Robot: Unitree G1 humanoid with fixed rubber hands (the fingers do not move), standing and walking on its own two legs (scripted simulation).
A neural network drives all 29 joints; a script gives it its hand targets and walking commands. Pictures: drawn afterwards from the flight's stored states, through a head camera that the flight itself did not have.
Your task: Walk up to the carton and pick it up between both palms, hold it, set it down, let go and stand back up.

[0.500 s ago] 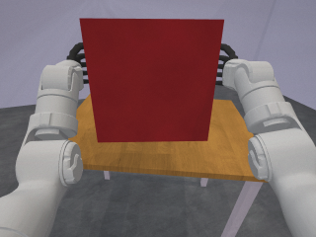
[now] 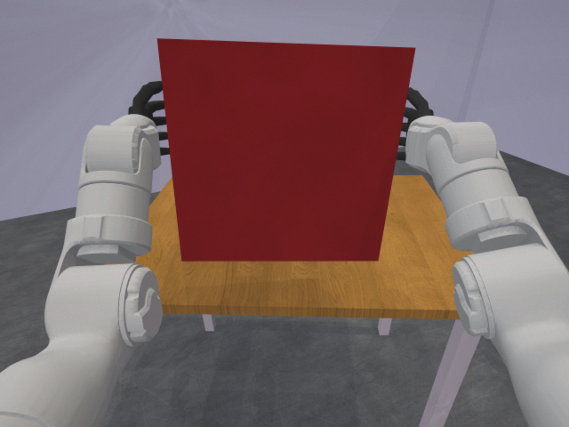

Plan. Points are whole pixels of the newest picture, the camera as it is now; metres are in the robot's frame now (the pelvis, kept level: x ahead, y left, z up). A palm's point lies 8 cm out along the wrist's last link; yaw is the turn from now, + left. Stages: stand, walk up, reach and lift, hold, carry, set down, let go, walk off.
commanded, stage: hold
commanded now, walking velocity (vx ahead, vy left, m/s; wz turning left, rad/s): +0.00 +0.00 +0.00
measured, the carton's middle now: (280, 142) +0.45 -0.01 +0.29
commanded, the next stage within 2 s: set down in 1.00 s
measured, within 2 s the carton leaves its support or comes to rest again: neither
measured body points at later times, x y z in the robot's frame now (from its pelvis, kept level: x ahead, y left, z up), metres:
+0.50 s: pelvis +0.00 -0.01 +0.00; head -0.10 +0.02 +0.44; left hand +0.38 +0.19 +0.32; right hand +0.38 -0.17 +0.34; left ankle +0.02 +0.12 -0.75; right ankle +0.00 -0.11 -0.75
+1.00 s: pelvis +0.00 +0.00 +0.00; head -0.10 -0.01 +0.44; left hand +0.38 +0.18 +0.33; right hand +0.38 -0.18 +0.33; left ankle +0.02 +0.12 -0.75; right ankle +0.00 -0.11 -0.75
